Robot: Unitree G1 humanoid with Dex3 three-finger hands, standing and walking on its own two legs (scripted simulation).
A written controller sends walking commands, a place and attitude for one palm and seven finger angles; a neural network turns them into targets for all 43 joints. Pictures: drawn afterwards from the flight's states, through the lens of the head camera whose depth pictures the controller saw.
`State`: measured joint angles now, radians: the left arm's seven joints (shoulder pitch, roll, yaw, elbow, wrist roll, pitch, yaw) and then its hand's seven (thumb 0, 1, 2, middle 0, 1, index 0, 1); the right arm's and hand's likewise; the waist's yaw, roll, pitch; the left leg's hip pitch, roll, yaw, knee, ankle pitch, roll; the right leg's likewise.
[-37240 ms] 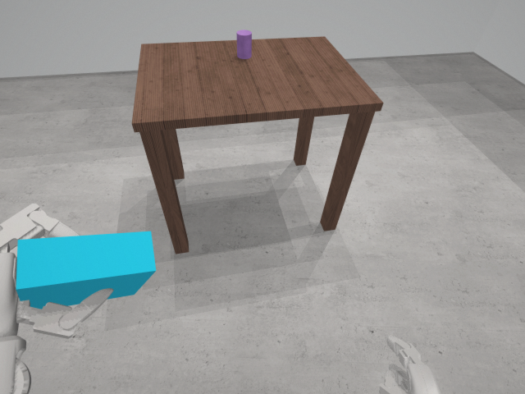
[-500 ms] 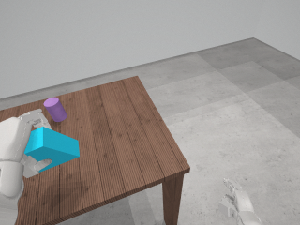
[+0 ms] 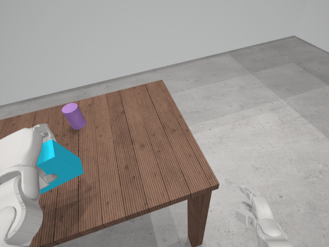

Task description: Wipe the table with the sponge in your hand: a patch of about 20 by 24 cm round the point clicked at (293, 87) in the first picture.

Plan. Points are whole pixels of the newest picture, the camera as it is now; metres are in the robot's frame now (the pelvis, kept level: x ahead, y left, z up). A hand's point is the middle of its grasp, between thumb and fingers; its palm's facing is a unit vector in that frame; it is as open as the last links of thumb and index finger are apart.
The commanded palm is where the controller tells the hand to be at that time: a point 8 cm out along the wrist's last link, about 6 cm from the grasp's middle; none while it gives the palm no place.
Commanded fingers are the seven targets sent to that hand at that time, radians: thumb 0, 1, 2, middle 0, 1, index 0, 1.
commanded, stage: turn the palm down, sponge in hand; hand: left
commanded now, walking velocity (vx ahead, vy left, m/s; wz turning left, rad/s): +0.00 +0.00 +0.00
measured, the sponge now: (50, 171) +0.23 +0.33 +0.08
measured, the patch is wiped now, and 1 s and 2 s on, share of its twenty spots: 0.00 0.00 0.00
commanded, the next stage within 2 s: move the sponge above the wiping area in 0.36 s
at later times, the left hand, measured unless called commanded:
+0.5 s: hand (76, 172) +0.24 +0.25 +0.09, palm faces -0.05 -0.18 -0.98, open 9.0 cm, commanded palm +0.20 +0.26 +0.18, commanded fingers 0.00 0.10 1.30 -1.20 -1.60 -1.20 -1.60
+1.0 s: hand (78, 174) +0.23 +0.24 +0.09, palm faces -0.02 -0.07 -1.00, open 9.0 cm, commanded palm +0.21 +0.26 +0.16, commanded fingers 0.00 0.10 1.30 -1.20 -1.60 -1.20 -1.60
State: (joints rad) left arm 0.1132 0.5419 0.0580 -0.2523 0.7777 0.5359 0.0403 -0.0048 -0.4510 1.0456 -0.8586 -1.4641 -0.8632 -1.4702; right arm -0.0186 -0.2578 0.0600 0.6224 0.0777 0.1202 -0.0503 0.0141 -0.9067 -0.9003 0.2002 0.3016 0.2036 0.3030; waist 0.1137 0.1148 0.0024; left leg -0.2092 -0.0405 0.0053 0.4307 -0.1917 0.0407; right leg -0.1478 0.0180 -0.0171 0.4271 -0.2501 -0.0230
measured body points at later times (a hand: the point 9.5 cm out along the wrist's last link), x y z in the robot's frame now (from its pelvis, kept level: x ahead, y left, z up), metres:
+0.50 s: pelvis +0.01 -0.01 +0.00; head +0.02 -0.06 +0.45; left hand +0.23 +0.26 +0.14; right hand +0.28 -0.22 -0.08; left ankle +0.03 +0.09 -0.74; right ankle -0.01 -0.11 -0.74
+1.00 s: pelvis +0.01 -0.02 +0.00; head +0.01 -0.06 +0.45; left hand +0.23 +0.24 +0.14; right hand +0.25 -0.23 -0.08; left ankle +0.03 +0.09 -0.74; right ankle -0.01 -0.11 -0.74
